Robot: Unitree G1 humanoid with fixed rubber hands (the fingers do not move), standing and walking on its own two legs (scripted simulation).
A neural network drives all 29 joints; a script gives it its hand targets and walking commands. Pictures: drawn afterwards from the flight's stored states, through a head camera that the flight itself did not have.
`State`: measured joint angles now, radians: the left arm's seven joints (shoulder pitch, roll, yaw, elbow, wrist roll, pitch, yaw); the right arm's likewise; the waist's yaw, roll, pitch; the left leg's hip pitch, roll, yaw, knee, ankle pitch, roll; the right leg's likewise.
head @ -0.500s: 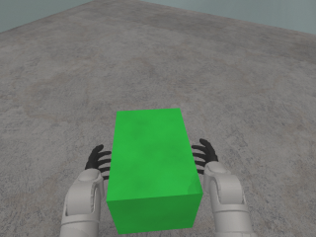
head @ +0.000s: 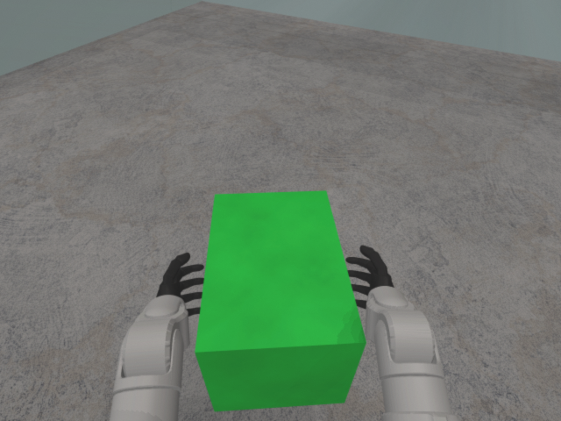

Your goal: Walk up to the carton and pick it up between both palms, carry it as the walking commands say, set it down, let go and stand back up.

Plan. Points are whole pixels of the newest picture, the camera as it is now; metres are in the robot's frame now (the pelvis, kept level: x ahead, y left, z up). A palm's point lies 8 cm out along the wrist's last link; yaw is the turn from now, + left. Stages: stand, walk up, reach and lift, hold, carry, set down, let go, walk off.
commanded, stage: carry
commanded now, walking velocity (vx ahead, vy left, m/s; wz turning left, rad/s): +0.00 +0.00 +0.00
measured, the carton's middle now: (275, 291) +0.36 +0.01 -0.04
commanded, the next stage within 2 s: hold in 0.12 s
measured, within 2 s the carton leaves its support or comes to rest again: neither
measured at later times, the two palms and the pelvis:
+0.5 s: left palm (200, 261) +0.33 +0.11 +0.08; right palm (400, 263) +0.33 -0.17 +0.08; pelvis +0.01 +0.00 -0.01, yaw +2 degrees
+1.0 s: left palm (185, 280) +0.32 +0.14 +0.05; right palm (386, 282) +0.31 -0.15 +0.06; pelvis +0.03 +0.01 +0.01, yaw +4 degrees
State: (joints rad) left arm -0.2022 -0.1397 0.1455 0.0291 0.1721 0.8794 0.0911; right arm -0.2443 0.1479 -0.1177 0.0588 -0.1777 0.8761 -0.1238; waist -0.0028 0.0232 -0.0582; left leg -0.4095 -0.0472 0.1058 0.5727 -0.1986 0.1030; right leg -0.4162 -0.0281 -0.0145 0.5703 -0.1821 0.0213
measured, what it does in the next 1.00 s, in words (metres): stands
